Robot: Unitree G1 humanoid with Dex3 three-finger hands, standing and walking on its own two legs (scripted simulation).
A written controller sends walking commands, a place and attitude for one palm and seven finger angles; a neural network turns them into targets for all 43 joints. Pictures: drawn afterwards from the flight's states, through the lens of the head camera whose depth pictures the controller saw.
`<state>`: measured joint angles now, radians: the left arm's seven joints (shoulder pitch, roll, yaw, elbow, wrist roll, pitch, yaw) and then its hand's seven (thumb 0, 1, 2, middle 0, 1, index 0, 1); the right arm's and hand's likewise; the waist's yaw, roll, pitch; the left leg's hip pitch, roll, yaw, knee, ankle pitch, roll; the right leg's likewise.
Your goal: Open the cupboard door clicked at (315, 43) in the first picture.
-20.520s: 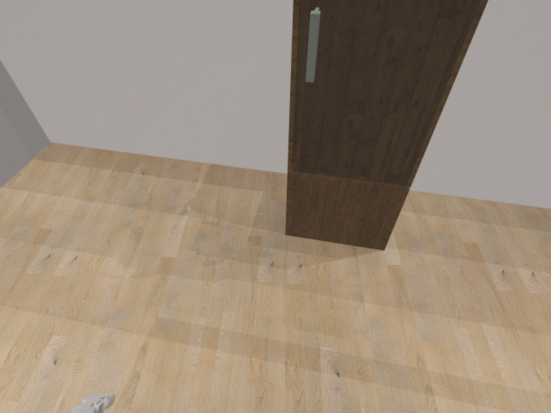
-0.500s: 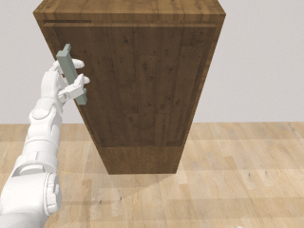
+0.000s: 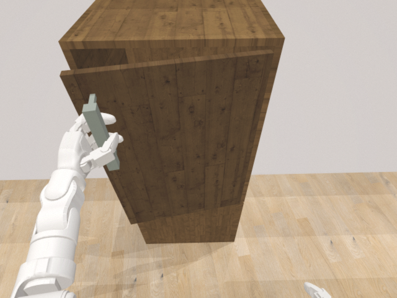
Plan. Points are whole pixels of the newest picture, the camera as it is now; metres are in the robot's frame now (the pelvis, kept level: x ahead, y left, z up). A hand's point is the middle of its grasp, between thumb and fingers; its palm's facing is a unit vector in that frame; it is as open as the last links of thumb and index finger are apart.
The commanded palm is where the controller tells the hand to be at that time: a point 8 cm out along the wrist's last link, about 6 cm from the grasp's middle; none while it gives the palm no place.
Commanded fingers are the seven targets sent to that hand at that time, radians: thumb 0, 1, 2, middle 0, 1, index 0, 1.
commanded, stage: pull the door open along its arc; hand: left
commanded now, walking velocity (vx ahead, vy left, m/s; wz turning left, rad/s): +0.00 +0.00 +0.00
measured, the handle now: (104, 134) +0.42 +0.22 +0.13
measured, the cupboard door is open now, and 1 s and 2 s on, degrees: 11 40 44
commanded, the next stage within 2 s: open thumb and fingers to let go in 0.64 s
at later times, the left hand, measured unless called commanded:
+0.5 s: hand (141, 198) +0.25 +0.10 +0.14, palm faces +0.47 -0.88 +0.04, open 6.1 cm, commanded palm +0.19 +0.13 +0.13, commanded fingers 0.00 0.90 0.90 -0.40 -1.35 -0.40 -1.35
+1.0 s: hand (160, 216) +0.23 +0.07 +0.13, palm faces +0.44 -0.90 +0.02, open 7.4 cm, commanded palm +0.17 +0.10 +0.13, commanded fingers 0.00 -0.08 0.48 -0.33 -1.25 -0.33 -1.25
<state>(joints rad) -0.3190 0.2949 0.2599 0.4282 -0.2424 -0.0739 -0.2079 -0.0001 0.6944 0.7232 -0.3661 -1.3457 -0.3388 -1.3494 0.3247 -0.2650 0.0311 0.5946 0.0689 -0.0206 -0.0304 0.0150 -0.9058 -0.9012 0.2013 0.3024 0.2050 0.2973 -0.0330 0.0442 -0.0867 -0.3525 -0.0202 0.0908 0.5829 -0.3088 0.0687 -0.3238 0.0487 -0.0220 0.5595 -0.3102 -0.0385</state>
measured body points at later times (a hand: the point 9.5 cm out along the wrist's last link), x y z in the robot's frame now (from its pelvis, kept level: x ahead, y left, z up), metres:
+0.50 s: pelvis -0.01 -0.03 +0.00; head -0.03 -0.06 +0.45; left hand +0.22 +0.15 +0.14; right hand +0.22 -0.21 -0.08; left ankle +0.00 +0.07 -0.73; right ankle -0.02 -0.10 -0.73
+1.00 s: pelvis -0.01 -0.05 +0.00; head -0.04 -0.09 +0.45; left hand +0.20 +0.12 +0.13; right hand +0.21 -0.23 -0.08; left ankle +0.00 +0.07 -0.73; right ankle -0.02 -0.10 -0.73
